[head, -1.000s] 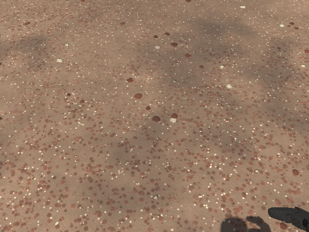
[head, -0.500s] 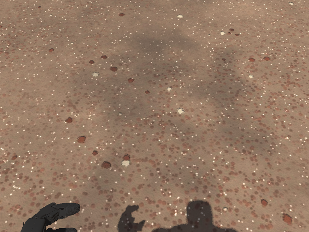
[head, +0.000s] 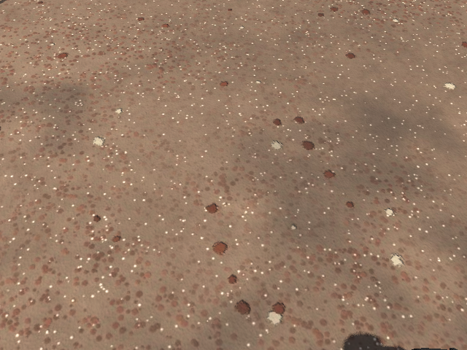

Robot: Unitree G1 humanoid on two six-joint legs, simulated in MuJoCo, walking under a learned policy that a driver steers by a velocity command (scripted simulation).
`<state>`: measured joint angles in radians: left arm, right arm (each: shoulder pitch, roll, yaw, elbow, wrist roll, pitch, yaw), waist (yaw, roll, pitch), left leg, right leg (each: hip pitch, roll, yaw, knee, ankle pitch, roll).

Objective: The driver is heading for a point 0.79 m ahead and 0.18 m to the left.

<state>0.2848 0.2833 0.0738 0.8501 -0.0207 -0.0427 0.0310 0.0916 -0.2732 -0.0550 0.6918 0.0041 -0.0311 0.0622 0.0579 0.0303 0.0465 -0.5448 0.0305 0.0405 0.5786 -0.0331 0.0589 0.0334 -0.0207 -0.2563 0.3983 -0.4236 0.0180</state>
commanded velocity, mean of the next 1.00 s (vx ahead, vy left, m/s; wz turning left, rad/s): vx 0.09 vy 0.00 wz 0.47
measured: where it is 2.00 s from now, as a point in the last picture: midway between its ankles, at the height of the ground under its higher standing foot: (189, 302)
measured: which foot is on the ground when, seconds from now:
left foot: up 0.00-0.00, down 0.02-0.48, up 0.50-0.86, down 0.88-1.00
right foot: down 0.00-0.00, up 0.02-0.46, down 0.48-0.88, up 0.90-1.00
